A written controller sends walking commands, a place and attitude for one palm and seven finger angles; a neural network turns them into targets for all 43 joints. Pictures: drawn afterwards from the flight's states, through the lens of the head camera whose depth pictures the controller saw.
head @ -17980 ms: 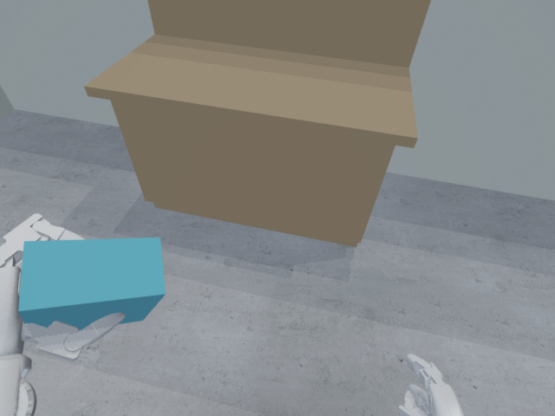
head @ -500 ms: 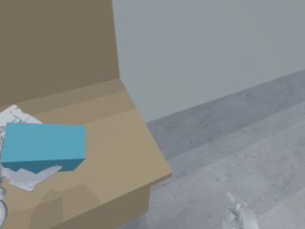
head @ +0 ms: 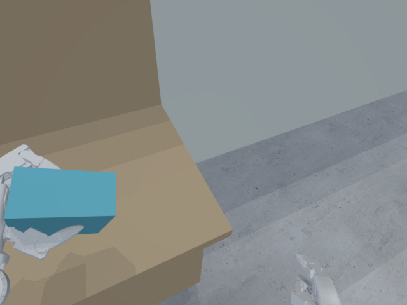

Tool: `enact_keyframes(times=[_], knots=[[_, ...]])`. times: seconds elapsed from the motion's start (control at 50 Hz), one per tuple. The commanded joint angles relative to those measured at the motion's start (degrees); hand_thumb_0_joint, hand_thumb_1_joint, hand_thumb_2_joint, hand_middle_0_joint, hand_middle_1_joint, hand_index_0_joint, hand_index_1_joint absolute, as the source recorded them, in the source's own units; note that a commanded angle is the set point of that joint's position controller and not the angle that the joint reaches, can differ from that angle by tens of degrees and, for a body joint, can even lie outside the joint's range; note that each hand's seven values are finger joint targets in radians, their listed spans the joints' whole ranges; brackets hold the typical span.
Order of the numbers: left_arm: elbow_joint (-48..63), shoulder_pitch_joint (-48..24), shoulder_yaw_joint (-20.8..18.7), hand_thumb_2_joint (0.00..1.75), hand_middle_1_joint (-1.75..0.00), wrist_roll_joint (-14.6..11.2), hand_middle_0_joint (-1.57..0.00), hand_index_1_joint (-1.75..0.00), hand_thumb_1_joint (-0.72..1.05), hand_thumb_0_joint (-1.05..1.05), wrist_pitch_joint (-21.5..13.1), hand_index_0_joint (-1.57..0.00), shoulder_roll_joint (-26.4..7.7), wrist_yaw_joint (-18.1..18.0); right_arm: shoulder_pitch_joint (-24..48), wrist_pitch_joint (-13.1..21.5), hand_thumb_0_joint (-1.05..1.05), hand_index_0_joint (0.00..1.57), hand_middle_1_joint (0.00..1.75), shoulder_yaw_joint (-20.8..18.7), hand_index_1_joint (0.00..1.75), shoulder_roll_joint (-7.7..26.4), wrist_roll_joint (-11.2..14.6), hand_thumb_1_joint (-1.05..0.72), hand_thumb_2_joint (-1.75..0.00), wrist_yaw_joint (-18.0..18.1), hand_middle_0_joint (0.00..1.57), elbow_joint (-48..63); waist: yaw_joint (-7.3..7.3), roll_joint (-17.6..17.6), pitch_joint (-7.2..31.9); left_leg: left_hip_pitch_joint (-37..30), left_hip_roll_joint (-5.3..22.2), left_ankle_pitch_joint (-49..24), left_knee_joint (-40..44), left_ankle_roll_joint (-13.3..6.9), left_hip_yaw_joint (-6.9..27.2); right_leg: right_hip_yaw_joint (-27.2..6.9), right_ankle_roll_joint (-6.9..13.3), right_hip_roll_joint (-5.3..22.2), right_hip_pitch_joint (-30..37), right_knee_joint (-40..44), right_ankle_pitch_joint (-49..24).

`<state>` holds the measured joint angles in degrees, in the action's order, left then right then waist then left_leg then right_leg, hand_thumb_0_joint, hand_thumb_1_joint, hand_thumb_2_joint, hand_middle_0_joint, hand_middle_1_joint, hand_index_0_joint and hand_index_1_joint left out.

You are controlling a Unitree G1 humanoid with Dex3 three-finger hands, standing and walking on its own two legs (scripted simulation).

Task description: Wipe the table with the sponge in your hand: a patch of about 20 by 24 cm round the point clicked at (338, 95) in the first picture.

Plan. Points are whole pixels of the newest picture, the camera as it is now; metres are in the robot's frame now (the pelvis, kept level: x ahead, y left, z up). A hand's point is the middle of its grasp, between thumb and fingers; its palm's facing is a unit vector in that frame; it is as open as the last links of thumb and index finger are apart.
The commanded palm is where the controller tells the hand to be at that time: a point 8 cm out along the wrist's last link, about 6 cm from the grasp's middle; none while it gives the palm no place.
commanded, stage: shuffle to correct the standing spot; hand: left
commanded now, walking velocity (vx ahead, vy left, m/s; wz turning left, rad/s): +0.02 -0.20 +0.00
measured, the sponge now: (78, 206) +0.23 +0.21 +0.14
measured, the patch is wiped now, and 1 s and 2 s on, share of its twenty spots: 0.00 0.00 0.00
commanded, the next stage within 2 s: none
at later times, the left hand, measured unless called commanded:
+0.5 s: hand (51, 205) +0.22 +0.24 +0.16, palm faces +0.32 -0.86 -0.39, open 10.1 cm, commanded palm +0.16 +0.27 +0.18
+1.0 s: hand (50, 199) +0.23 +0.24 +0.16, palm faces +0.33 -0.86 -0.40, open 10.1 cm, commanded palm +0.16 +0.28 +0.18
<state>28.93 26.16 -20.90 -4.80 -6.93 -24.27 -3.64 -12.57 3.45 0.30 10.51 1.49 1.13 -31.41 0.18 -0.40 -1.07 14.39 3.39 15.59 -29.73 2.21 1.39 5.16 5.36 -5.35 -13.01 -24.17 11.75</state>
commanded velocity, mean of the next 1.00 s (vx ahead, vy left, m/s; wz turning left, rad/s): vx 0.04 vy -0.19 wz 0.00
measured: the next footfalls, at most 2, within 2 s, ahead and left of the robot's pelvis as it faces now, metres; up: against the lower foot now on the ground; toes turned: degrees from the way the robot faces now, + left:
none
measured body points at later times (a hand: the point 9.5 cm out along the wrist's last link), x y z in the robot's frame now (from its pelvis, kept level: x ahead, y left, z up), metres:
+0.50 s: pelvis +0.00 -0.01 +0.00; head +0.01 +0.01 +0.45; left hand +0.20 +0.28 +0.18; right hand +0.16 -0.24 -0.08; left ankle +0.00 +0.14 -0.74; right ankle +0.01 -0.06 -0.74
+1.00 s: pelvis +0.01 -0.01 +0.00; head +0.02 +0.01 +0.45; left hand +0.20 +0.28 +0.18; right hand +0.18 -0.23 -0.08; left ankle +0.00 +0.14 -0.74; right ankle +0.01 -0.06 -0.74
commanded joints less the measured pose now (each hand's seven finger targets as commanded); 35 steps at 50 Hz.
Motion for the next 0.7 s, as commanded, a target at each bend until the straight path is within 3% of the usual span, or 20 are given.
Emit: enact_keyframes(times=[0.0,0.08,0.1,0.2,0.34,0.38,0.46,0.52,0.68], knots=[[11.99,-3.81,-7.04,1.30,-1.60,-0.62,-1.20,-1.60,0.10,0.00,-3.18,-1.20,-9.75,-1.35,3.91,2.48,0.00,0.20,0.30,-3.21,0.30,8.08,0.16,-0.90,-0.90,1.12,0.20,8.03,-0.19,2.52,7.49,-1.77,4.47,-7.60,2.99,-4.13,3.21,-8.36,-2.16,9.85,2.16,4.46,-8.64],[12.74,-6.29,-6.51,1.30,-1.60,-0.47,-1.20,-1.60,0.10,0.00,-3.24,-1.20,-9.34,-1.80,4.29,2.60,0.00,0.20,0.30,-3.26,0.30,8.09,-0.09,-0.90,-0.90,1.26,0.20,8.16,-0.24,3.33,6.99,-1.27,4.34,-4.91,2.97,-4.41,3.45,-9.63,-2.44,10.45,1.74,4.97,-6.54],[13.75,-7.10,-6.34,1.30,-1.60,-0.52,-1.20,-1.60,0.10,0.00,-3.40,-1.20,-9.57,-1.89,4.38,2.66,0.00,0.20,0.30,-3.11,0.30,8.06,0.08,-0.90,-0.90,1.30,0.20,7.79,-0.03,5.05,6.92,-1.69,4.19,-5.04,3.86,-4.38,3.65,-9.32,-2.29,10.04,1.45,4.95,-6.31],[12.41,-6.00,-6.12,1.30,-1.60,-0.25,-1.20,-1.60,0.10,0.00,-3.21,-1.20,-9.13,-2.24,4.56,2.76,0.00,0.20,0.30,-3.23,0.30,8.00,0.18,-0.90,-0.90,1.19,0.20,7.81,-0.21,5.22,6.68,-1.10,4.41,-4.31,4.07,-4.53,3.78,-8.92,-2.83,9.85,2.06,5.18,-5.42],[11.25,-4.75,-5.76,1.30,-1.60,-0.45,-1.20,-1.60,0.10,0.00,-2.81,-1.20,-8.21,-2.39,3.95,2.08,0.00,0.20,0.30,-3.06,0.30,8.00,0.33,-0.90,-0.90,1.09,0.20,8.16,0.12,2.11,5.79,-0.50,2.87,2.17,2.37,-4.36,2.84,-10.30,-2.10,11.16,-0.67,7.72,1.25],[11.26,-4.42,-6.52,1.30,-1.60,-0.44,-1.20,-1.60,0.10,0.00,-2.74,-1.20,-8.90,-2.52,4.11,1.97,0.00,0.20,0.30,-2.92,0.30,7.95,0.21,-0.90,-0.90,1.09,0.20,8.09,-0.06,1.43,6.13,-0.64,3.10,-0.13,1.76,-4.39,2.37,-10.23,-2.40,11.41,0.06,7.60,-0.93],[12.58,-4.87,-6.71,1.30,-1.60,-0.37,-1.20,-1.60,0.10,0.00,-2.91,-1.20,-9.47,-2.61,4.60,2.25,0.00,0.20,0.30,-2.95,0.30,8.11,0.03,-0.90,-0.90,1.22,0.20,8.15,-0.15,3.93,7.16,-0.26,4.70,-6.96,3.80,-4.68,4.08,-8.47,-3.04,10.03,3.38,4.65,-6.88],[12.84,-5.09,-6.11,1.30,-1.60,-0.32,-1.20,-1.60,0.10,0.00,-2.95,-1.20,-8.99,-2.51,4.47,2.40,0.00,0.20,0.30,-2.99,0.30,8.13,0.02,-0.90,-0.90,1.21,0.20,8.01,-0.09,6.09,7.02,-0.05,5.12,-7.57,4.41,-4.69,4.42,-7.88,-3.13,9.52,4.14,4.10,-7.17],[11.86,-4.19,-5.77,1.30,-1.60,-0.50,-1.20,-1.60,0.10,0.00,-2.44,-1.20,-8.36,-2.29,3.82,1.94,0.00,0.20,0.30,-3.32,0.30,8.26,0.18,-0.90,-0.90,0.91,0.20,7.94,0.10,2.74,7.75,-0.79,3.68,-6.91,1.32,-4.15,3.14,-9.12,-1.82,10.98,3.56,4.70,-8.66]])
